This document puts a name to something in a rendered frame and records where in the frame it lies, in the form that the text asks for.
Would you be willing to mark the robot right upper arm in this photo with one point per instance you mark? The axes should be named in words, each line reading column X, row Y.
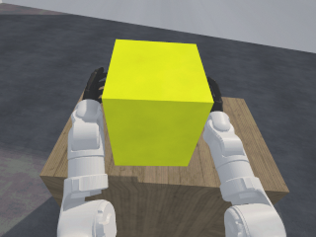
column 252, row 220

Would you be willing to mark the carton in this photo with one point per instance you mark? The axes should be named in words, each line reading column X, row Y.
column 156, row 102

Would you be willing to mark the right robot hand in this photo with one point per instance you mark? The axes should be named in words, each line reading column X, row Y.
column 216, row 95

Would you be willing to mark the pedestal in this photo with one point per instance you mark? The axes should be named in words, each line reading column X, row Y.
column 171, row 201

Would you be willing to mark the robot left forearm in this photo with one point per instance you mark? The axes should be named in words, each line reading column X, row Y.
column 86, row 174

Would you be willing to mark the robot right forearm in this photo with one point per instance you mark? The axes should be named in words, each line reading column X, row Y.
column 238, row 183

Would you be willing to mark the left robot hand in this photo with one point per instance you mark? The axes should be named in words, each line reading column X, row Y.
column 92, row 91

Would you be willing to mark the robot left upper arm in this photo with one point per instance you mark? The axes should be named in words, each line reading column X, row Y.
column 91, row 218

